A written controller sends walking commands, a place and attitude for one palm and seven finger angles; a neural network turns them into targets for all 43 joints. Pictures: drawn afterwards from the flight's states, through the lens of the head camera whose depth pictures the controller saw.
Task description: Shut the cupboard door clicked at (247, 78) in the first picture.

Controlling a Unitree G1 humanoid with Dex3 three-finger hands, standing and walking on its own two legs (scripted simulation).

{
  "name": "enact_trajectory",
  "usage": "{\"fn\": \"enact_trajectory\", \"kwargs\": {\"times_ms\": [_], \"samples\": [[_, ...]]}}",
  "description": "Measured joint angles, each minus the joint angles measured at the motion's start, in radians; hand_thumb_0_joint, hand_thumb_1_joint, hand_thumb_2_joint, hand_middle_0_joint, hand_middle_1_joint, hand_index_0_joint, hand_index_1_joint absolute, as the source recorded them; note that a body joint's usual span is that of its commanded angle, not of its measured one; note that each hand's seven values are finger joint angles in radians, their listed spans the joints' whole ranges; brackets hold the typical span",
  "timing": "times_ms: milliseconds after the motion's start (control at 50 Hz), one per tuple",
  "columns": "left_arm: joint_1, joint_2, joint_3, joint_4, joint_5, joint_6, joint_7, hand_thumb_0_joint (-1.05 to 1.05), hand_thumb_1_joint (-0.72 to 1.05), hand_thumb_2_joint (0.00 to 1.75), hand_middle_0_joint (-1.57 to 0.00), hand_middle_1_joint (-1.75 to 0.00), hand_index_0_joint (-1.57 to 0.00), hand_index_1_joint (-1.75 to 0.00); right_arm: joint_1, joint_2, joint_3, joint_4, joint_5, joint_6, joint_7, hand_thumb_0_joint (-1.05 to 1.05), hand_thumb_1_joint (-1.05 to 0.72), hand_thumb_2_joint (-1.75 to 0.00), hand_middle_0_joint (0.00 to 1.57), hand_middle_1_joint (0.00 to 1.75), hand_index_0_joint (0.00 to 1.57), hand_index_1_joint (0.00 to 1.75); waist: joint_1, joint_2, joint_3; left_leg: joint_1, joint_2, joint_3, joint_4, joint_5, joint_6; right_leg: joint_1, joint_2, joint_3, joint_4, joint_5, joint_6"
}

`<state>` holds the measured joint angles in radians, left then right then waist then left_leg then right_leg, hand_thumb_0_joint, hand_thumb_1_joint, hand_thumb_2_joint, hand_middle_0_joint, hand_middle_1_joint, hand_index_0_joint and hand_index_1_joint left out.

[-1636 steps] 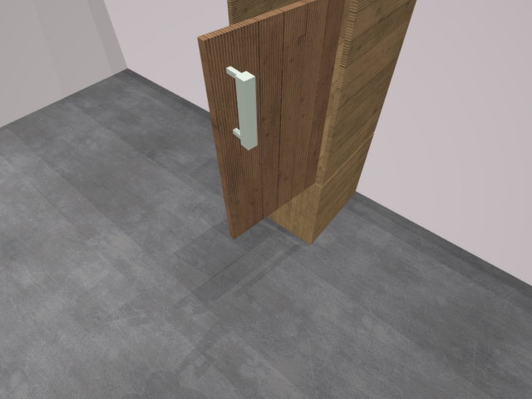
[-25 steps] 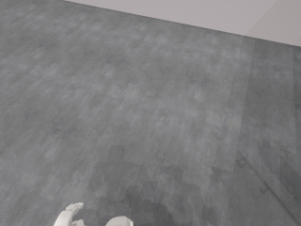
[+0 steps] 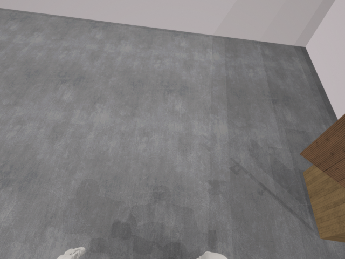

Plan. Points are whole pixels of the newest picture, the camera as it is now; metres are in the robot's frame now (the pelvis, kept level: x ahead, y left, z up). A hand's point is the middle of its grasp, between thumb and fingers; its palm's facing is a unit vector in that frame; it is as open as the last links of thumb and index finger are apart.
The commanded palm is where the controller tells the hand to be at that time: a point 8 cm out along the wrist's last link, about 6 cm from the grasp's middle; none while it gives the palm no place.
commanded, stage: turn to face it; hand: left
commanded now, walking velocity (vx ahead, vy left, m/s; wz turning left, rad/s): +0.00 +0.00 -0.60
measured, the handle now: out of the picture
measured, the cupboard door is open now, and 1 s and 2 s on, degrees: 48 48 48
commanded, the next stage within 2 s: take the last steps up to it in 1.30 s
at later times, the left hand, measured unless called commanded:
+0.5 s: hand (109, 244) +0.17 +0.18 -0.19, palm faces -0.25 -0.95 -0.21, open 7.4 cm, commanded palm none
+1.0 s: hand (146, 223) +0.22 +0.08 -0.16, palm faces -0.53 -0.81 -0.26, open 7.4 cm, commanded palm none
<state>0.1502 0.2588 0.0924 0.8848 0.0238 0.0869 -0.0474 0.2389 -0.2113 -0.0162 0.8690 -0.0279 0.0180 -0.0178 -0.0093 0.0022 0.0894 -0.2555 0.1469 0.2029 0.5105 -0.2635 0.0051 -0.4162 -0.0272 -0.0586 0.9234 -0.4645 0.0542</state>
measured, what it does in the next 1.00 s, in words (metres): steps on the spot, turning right: right foot, then left foot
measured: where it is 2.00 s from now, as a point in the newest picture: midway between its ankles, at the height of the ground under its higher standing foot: outside the picture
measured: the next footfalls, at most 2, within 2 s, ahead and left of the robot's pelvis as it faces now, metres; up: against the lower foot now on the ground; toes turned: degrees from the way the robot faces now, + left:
right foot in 0.12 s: +0.02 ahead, -0.15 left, +0.00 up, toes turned -9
left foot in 0.44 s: +0.11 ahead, +0.09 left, +0.00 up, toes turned -10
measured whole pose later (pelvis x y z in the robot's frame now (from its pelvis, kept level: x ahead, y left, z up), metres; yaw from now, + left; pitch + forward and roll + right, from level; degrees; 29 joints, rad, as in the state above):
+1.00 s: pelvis +0.04 -0.04 -0.01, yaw -33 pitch +1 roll +0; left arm 0.17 0.21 0.05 0.90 0.03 0.03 -0.01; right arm 0.19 -0.27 -0.05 0.90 -0.01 0.06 -0.01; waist -0.02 0.03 0.08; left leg -0.48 0.07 0.05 1.00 -0.43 -0.09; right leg -0.26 0.01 0.02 0.51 -0.27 -0.02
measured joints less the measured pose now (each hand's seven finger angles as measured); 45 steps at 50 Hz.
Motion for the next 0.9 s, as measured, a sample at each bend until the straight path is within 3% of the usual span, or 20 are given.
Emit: {"fn": "enact_trajectory", "kwargs": {"times_ms": [80,120,180,240,320,400,420,460,500,540,580,720,780,800,840,900], "samples": [[-0.016,-0.011,-0.009,-0.009,0.000,-0.012,0.001,0.01,0.91,0.90,-0.20,-0.30,-0.19,-0.30,0.013,-0.019,-0.016,0.018,0.002,0.008,0.008,0.01,-0.91,-0.90,0.21,0.30,0.21,0.30,-0.012,0.025,-0.001,-0.011,0.035,0.038,0.064,-0.040,-0.023,0.095,0.006,-0.025,-0.220,0.076,-0.019],[-0.012,-0.005,-0.017,-0.023,0.003,-0.029,0.003,0.01,0.91,0.90,-0.20,-0.30,-0.19,-0.30,0.030,-0.027,-0.025,0.021,0.009,0.016,0.013,0.01,-0.91,-0.90,0.21,0.30,0.21,0.30,-0.012,0.015,-0.016,-0.039,0.041,0.057,0.142,-0.082,-0.040,0.157,-0.001,-0.015,-0.362,0.166,-0.051],[-0.018,-0.036,-0.030,-0.015,0.003,-0.052,0.021,0.00,0.91,0.90,-0.20,-0.30,-0.20,-0.30,0.004,-0.062,-0.039,0.042,0.015,0.051,0.005,0.01,-0.91,-0.90,0.20,0.30,0.21,0.30,-0.015,0.058,-0.004,-0.144,0.004,-0.071,0.398,-0.254,-0.069,0.134,0.022,0.000,-0.316,0.121,-0.065],[0.000,-0.048,-0.035,-0.010,0.002,-0.052,0.035,0.00,0.90,0.89,-0.20,-0.30,-0.20,-0.30,-0.024,-0.067,-0.042,0.043,0.016,0.056,0.003,0.01,-0.91,-0.90,0.20,0.30,0.20,0.30,-0.012,0.050,-0.002,-0.218,-0.044,-0.128,0.546,-0.222,-0.086,0.145,0.029,0.041,-0.354,0.146,-0.060],[0.019,-0.043,-0.035,0.003,0.006,-0.044,0.037,0.00,0.90,0.89,-0.20,-0.30,-0.20,-0.30,-0.043,-0.052,-0.034,0.015,0.018,0.041,0.008,0.01,-0.91,-0.90,0.20,0.30,0.20,0.30,-0.010,0.016,-0.007,-0.220,-0.072,-0.141,0.451,-0.178,-0.099,0.156,0.031,0.088,-0.393,0.169,-0.057],[0.027,-0.030,-0.028,0.011,0.004,-0.037,0.035,0.00,0.90,0.89,-0.20,-0.30,-0.20,-0.30,-0.053,-0.035,-0.024,-0.008,0.023,0.024,0.007,0.01,-0.91,-0.90,0.20,0.30,0.20,0.30,0.001,-0.015,-0.014,-0.142,-0.098,-0.146,0.211,-0.106,-0.095,0.142,0.039,0.134,-0.368,0.154,-0.041],[0.031,-0.026,-0.025,0.012,0.001,-0.033,0.035,0.00,0.90,0.89,-0.20,-0.30,-0.20,-0.30,-0.050,-0.035,-0.019,-0.013,0.023,0.016,0.007,0.01,-0.91,-0.90,0.20,0.30,0.20,0.30,0.002,-0.017,-0.019,-0.107,-0.098,-0.145,0.124,-0.054,-0.090,0.133,0.046,0.143,-0.347,0.142,-0.034],[0.028,-0.013,-0.017,0.013,-0.007,-0.022,0.034,0.00,0.90,0.89,-0.20,-0.30,-0.20,-0.30,-0.048,-0.024,-0.011,-0.018,0.014,0.000,0.004,0.01,-0.91,-0.90,0.20,0.30,0.20,0.30,0.005,-0.036,-0.022,-0.098,-0.098,-0.127,0.101,-0.014,-0.035,0.088,0.052,0.155,-0.243,0.054,-0.031],[0.021,0.000,-0.011,0.017,-0.004,-0.013,0.031,0.01,0.90,0.89,-0.20,-0.30,-0.20,-0.30,-0.044,-0.012,0.001,-0.021,0.005,-0.006,0.001,0.01,-0.91,-0.90,0.20,0.30,0.20,0.30,0.010,-0.045,-0.016,-0.088,-0.082,-0.101,0.114,-0.036,0.001,0.020,0.059,0.129,-0.038,-0.055,-0.026],[0.012,0.008,-0.004,0.019,-0.003,-0.009,0.022,0.01,0.90,0.89,-0.20,-0.30,-0.20,-0.30,-0.033,-0.003,0.008,-0.025,0.000,-0.006,-0.001,0.01,-0.91,-0.90,0.20,0.30,0.21,0.30,0.010,-0.041,-0.010,-0.060,-0.063,-0.084,0.087,-0.036,0.007,-0.028,0.053,0.087,0.116,-0.065,-0.016],[0.003,0.011,0.000,0.014,-0.003,-0.005,0.014,0.01,0.91,0.89,-0.20,-0.30,-0.20,-0.30,-0.024,0.002,0.010,-0.023,-0.002,-0.002,-0.003,0.01,-0.91,-0.90,0.20,0.30,0.21,0.30,0.011,-0.034,-0.004,-0.031,-0.045,-0.065,0.048,-0.020,0.001,-0.047,0.037,0.054,0.168,-0.042,-0.006],[-0.024,-0.003,-0.006,-0.004,-0.001,-0.007,0.001,0.01,0.91,0.90,-0.20,-0.30,-0.19,-0.30,-0.005,-0.013,-0.006,0.001,-0.001,0.006,0.005,0.01,-0.91,-0.90,0.20,0.30,0.21,0.30,-0.004,0.015,0.006,0.008,0.018,0.008,0.031,-0.027,-0.026,0.026,0.004,-0.008,-0.079,0.005,-0.009],[-0.026,-0.007,-0.015,-0.017,0.000,-0.024,0.000,0.01,0.91,0.90,-0.20,-0.30,-0.19,-0.30,0.012,-0.031,-0.019,0.011,0.004,0.014,0.012,0.01,-0.91,-0.90,0.21,0.30,0.21,0.30,-0.009,0.031,-0.001,-0.009,0.045,0.035,0.106,-0.072,-0.050,0.118,0.007,-0.025,-0.297,0.141,-0.031],[-0.022,-0.004,-0.019,-0.022,0.003,-0.037,0.003,0.00,0.91,0.90,-0.20,-0.30,-0.20,-0.30,0.019,-0.036,-0.024,0.013,0.009,0.020,0.014,0.01,-0.91,-0.90,0.21,0.30,0.21,0.30,-0.007,0.026,-0.009,-0.030,0.043,0.033,0.165,-0.106,-0.058,0.137,0.004,-0.013,-0.344,0.172,-0.068],[-0.025,-0.027,-0.029,-0.014,0.001,-0.055,0.016,0.00,0.91,0.90,-0.20,-0.30,-0.20,-0.30,0.002,-0.063,-0.035,0.030,0.014,0.044,0.009,0.01,-0.91,-0.90,0.20,0.30,0.21,0.30,-0.011,0.060,-0.001,-0.102,0.021,-0.063,0.349,-0.234,-0.071,0.118,0.023,-0.005,-0.302,0.139,-0.086],[-0.007,-0.048,-0.038,-0.006,-0.001,-0.059,0.032,0.00,0.91,0.89,-0.20,-0.30,-0.20,-0.30,-0.027,-0.077,-0.042,0.046,0.015,0.058,0.001,0.01,-0.91,-0.90,0.20,0.30,0.20,0.30,-0.013,0.064,0.000,-0.196,-0.036,-0.137,0.555,-0.233,-0.086,0.129,0.031,0.026,-0.336,0.147,-0.074]]}}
